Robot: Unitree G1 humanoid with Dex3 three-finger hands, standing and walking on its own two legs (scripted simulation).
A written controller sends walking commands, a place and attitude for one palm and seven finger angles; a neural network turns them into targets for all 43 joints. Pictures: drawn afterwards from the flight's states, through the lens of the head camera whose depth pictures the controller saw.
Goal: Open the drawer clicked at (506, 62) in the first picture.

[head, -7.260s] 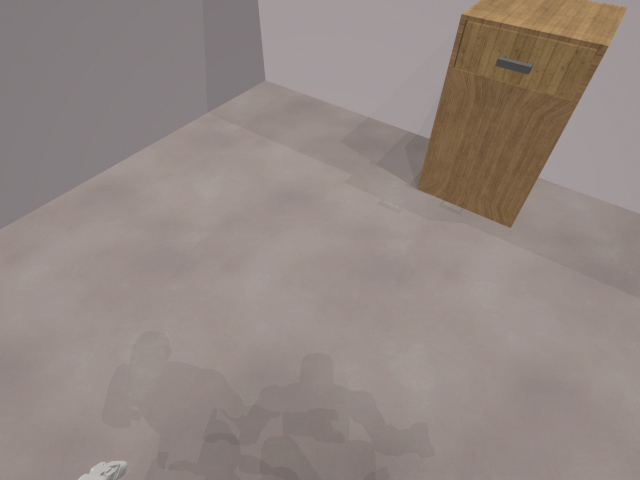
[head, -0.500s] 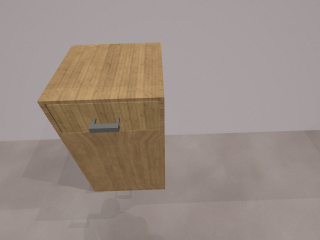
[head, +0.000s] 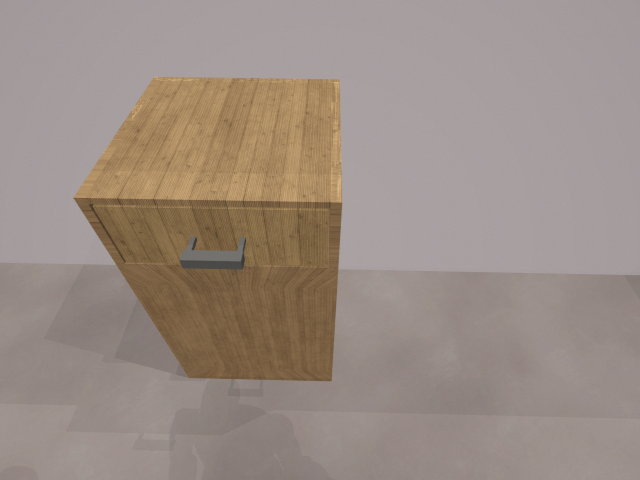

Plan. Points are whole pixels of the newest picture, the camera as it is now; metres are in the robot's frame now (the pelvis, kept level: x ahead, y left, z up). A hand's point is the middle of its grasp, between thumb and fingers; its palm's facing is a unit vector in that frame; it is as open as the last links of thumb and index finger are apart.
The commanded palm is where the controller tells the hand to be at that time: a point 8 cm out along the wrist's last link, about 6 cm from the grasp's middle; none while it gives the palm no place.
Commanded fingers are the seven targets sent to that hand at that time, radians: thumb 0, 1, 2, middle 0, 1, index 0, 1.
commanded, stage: come to a stop and stand still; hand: left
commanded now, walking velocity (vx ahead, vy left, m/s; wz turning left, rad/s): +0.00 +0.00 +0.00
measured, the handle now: (215, 250) +0.51 +0.23 -0.08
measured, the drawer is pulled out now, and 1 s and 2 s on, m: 0.00 0.00 0.00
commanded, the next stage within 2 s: look again from close up in 0.46 s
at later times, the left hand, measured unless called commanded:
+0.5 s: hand out of the picture +0.01 +0.18 -0.17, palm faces +0.04 -0.97 -0.22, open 7.3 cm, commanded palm none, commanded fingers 0.00 0.90 0.90 -0.20 -0.30 -0.20 -0.30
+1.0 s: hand out of the picture +0.01 +0.22 -0.18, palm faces -0.03 -0.98 -0.21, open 7.3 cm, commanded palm none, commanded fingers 0.00 0.90 0.90 -0.20 -0.30 -0.20 -0.30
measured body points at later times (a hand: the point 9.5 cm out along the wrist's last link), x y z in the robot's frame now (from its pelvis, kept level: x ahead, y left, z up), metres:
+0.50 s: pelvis +0.01 +0.01 +0.00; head +0.02 +0.00 +0.45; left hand +0.01 +0.24 -0.15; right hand +0.01 -0.21 -0.17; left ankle +0.00 +0.17 -0.74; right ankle -0.09 -0.08 -0.74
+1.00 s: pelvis -0.01 +0.05 -0.01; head -0.01 +0.05 +0.44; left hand +0.01 +0.28 -0.16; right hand -0.01 -0.18 -0.16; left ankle +0.00 +0.15 -0.74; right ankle -0.09 -0.08 -0.74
